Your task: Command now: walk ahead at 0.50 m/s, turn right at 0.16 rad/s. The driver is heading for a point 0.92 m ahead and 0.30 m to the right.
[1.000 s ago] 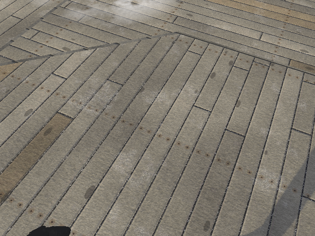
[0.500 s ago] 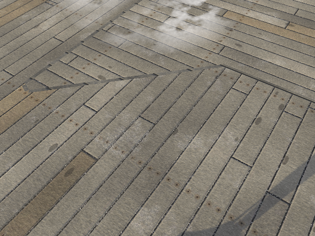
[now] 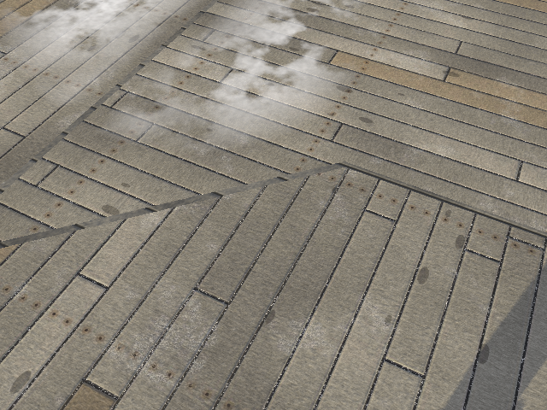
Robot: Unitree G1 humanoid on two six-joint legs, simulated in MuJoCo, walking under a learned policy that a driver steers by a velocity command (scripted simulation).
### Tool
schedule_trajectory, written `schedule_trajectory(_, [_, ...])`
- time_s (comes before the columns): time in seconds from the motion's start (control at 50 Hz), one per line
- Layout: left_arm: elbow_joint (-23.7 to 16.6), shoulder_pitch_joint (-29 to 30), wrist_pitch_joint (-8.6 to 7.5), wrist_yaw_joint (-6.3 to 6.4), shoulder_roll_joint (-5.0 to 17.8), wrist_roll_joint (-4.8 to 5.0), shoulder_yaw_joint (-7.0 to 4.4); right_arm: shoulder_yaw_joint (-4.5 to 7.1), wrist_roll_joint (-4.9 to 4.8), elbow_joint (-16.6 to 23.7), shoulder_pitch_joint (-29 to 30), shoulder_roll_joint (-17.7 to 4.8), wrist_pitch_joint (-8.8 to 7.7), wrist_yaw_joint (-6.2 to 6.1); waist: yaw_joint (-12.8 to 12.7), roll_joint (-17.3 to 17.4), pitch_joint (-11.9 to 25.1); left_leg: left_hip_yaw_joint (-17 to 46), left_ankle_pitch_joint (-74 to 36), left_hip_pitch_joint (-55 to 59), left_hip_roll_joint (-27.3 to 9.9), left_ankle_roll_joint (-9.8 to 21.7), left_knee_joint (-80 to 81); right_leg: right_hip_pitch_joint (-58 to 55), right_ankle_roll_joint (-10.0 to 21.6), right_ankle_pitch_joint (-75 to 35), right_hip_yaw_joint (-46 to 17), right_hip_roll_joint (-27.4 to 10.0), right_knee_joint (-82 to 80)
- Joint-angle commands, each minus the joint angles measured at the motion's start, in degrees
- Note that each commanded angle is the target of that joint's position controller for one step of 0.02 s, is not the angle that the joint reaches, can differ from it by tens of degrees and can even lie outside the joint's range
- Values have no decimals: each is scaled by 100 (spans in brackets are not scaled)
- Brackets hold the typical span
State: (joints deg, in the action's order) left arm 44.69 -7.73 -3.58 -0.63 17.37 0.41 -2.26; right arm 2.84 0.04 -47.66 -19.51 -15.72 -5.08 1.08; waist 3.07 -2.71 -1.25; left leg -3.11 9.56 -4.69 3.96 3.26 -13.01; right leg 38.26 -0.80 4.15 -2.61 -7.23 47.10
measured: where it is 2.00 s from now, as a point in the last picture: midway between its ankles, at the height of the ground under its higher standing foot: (394, 272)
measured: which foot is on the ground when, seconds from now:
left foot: down 0.00-0.24, up 0.26-0.70, down 0.72-1.00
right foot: up 0.00-0.20, down 0.22-0.72, up 0.74-1.00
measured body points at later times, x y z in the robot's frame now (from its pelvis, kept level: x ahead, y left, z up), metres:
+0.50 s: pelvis +0.28 -0.09 +0.00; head +0.31 -0.11 +0.45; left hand +0.41 +0.18 -0.11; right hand +0.41 -0.39 -0.10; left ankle +0.45 +0.07 -0.68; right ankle +0.26 -0.15 -0.75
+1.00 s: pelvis +0.56 -0.12 +0.00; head +0.58 -0.13 +0.45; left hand +0.85 +0.02 -0.10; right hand +0.45 -0.39 -0.12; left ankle +0.58 -0.01 -0.75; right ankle +0.56 -0.31 -0.68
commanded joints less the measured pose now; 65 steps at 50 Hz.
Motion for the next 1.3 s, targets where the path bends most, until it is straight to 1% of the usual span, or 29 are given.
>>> schedule_trajectory(0.02, [-332, 315, -68, -68, 172, 32, 3, 221, -9, 320, 271, -967, -104, -67, -25, 575, -145, 418, -1147, -386, -1420, 823, 741, -424, 29, -1009, 181, 110, -885])
schedule_trajectory(0.16, [-750, 853, -65, -262, 340, 54, -63, 309, -83, -9, 34, -1113, 98, -147, 12, 600, -232, 61, -2149, 1076, -1962, 520, 24, -157, 495, -67, 243, 396, -1490])
schedule_trajectory(0.22, [-384, -830, -23, -220, 902, 53, -412, 288, -33, 130, 188, -1117, 250, -273, -852, 545, 855, -501, -4228, 524, -1532, 99, -2463, -2669, 900, 96, 607, 988, -1671])
schedule_trajectory(0.24, [-303, -1621, 24, -132, 1546, 42, -610, 145, 73, 380, -153, -776, 173, -281, -928, -398, 1582, -636, -2345, -1562, -1021, -247, -4616, -4871, 1626, 234, -1486, -249, -1624])
schedule_trajectory(0.26, [-366, -1586, 16, -140, 1538, 163, -572, -30, 131, 437, -314, -342, -14, -196, -712, -1218, 2209, 183, 2154, -3349, 43, -498, -6183, -6094, 2417, 1210, -4257, -1176, -2674])
schedule_trajectory(0.28, [-390, -1580, -2, -138, 1123, 121, -439, 89, -79, 503, 111, -852, -203, -83, -952, -738, 1983, 972, 2094, -3995, -337, -343, -6562, -6000, 2175, 1679, -4059, -1104, -2966])
schedule_trajectory(0.3, [-433, -1345, -21, -117, 933, 67, -392, 90, -216, 667, 574, -928, -305, -42, -921, -410, 1267, 863, 1657, -4166, -577, -228, -6390, -5291, 1959, 1384, -3252, -902, -2993])
schedule_trajectory(0.32, [-481, -1007, -30, -124, 794, 31, -343, 87, -96, 700, 861, -871, -335, -79, -728, 257, 676, 783, 1246, -3960, -811, -180, -5823, -4362, 1728, 749, -2584, -624, -3099])
schedule_trajectory(0.4, [-700, -528, -46, -41, 671, -12, -313, 142, 87, 728, 616, -768, -143, -125, -208, -9, 401, 757, 773, -3030, -1019, -459, -4756, -2891, 1802, -621, -1837, -252, -3459])
schedule_trajectory(0.54, [-505, -1134, 25, 153, 898, 93, -404, 23, 42, 1145, 1952, -420, -132, -88, -670, -110, 91, 593, -1463, -2531, -528, -720, -2137, -2331, 1346, -324, -1245, 259, -3426])
schedule_trajectory(0.64, [-381, -1433, 129, 198, 839, 121, -411, 115, -38, 1298, 2256, -674, -235, 16, -687, -248, 83, 847, -1050, -2322, -388, -528, -1409, -3109, 1205, -44, -2008, -27, -2770])
schedule_trajectory(0.7, [-460, -1233, 174, 185, 681, 85, -371, 270, -6, 1087, 1315, -933, -308, -30, -156, -382, 497, 723, -710, -895, -448, -144, -1028, -3066, 940, -653, -2065, 220, -1828])
schedule_trajectory(0.72, [-574, -1170, 150, 154, 378, 14, -253, 356, 93, 1015, 499, -1201, -323, -82, 225, 3, 1259, 1403, -522, 564, -1250, 224, -1233, -2445, 745, -216, -1683, 533, -451])
schedule_trajectory(0.74, [-701, -1943, 91, 151, -21, 120, -129, 483, 156, 859, -137, -1670, -242, -101, 26, 1598, 2086, 3747, 298, 2661, -2595, 1162, -1033, -427, 305, 2230, -844, 1404, 1469])
schedule_trajectory(0.76, [-663, -2041, 61, 162, 442, 189, -170, 419, -17, 803, -190, -1290, -191, -60, 49, 1850, 1988, 4894, 1591, 2664, -2945, 1296, -624, 502, 217, 2971, -815, 1018, 2434])
schedule_trajectory(0.78, [-655, -1493, 86, 162, 861, 189, -290, 303, -30, 895, 93, -855, -157, -78, 196, 1148, 1156, 4053, 1777, 1955, -2649, 1005, -479, 739, 165, 2458, -837, 755, 2726])
schedule_trajectory(0.8, [-733, -1095, 119, 168, 875, 131, -311, 248, 23, 927, 381, -719, -111, -89, 146, 754, 654, 3198, 1171, 1239, -2371, 786, -401, 624, 121, 2019, -612, 558, 2671])
schedule_trajectory(0.84, [-848, -833, 149, 122, 701, 76, -339, 169, 85, 846, 674, -520, -95, -93, -88, 803, 122, 2175, 133, 249, -1947, 635, -93, 291, 101, 1547, -536, 261, 2203])
schedule_trajectory(0.88, [-881, -904, 218, 77, 425, 135, -296, 187, 53, 766, 717, -530, -132, -83, -197, 955, 45, 1603, -244, -128, -1815, 661, 186, 54, 85, 1406, -365, 152, 1948])
schedule_trajectory(0.96, [-1067, -517, 226, 49, 169, 56, -201, 276, 22, 525, 564, -798, -178, -55, -185, 695, -13, 975, -1053, -145, -1873, 875, 449, 182, 22, 767, -342, 103, 952])
schedule_trajectory(1.04, [-1174, 163, 91, -83, 62, 42, -109, 290, -75, 341, 453, -954, -111, -44, 3, 591, -136, 304, -1331, -122, -1666, 736, 500, -264, 116, -304, 17, 232, -546])
schedule_trajectory(1.12, [-1408, 784, 38, -176, 149, 75, -106, 328, -185, 43, 0, -1151, 5, -50, 121, 655, -291, 304, -1508, 442, -1935, 652, 356, -386, 285, -94, 221, 350, -1268])
schedule_trajectory(1.16, [-1438, 713, 33, -190, 295, 50, -165, 349, -224, -51, -25, -1251, 80, -69, -55, 767, -192, 244, -2418, 734, -2026, 551, -29, -743, 462, 335, 359, 508, -1527])
schedule_trajectory(1.2, [-1072, -494, 47, -141, 654, -1, -382, 304, -238, -103, 34, -1222, 139, -107, -769, 735, 571, -165, -3884, 436, -1711, 293, -1506, -2656, 748, 83, 658, 871, -1941])
schedule_trajectory(1.22, [-842, -1456, 84, -64, 1007, -15, -524, 193, -119, -15, 34, -998, 119, -132, -1176, 463, 1235, -317, -2808, -646, -1468, 60, -2935, -4332, 995, -113, -30, 309, -1704])
schedule_trajectory(1.24, [-783, -1795, 96, -9, 1617, -77, -611, -62, -5, 196, -527, -288, 26, -73, -868, -1025, 1999, -239, 1036, -2967, -494, -337, -5212, -6226, 1934, 807, -2866, -1342, -2125])
schedule_trajectory(1.26, [-832, -1853, 74, -9, 1158, -43, -495, 22, -133, 56, -340, -670, -90, -43, -1079, -760, 2393, 809, 2428, -3536, -401, -293, -6083, -6170, 2080, 1179, -3882, -1632, -2748])
schedule_trajectory(1.28, [-787, -1537, 29, -20, 901, -51, -390, 135, -315, 239, 146, -1002, -131, -17, -1046, -542, 1446, 876, 2093, -3984, -670, -221, -6269, -5498, 1782, 909, -2892, -1419, -2816])
schedule_trajectory(1.3, [-762, -1211, -5, -26, 726, -39, -335, 122, -302, 294, 405, -941, -136, -32, -859, -304, 944, 769, 1587, -3888, -929, -196, -5964, -4747, 1577, 459, -2091, -1146, -2906])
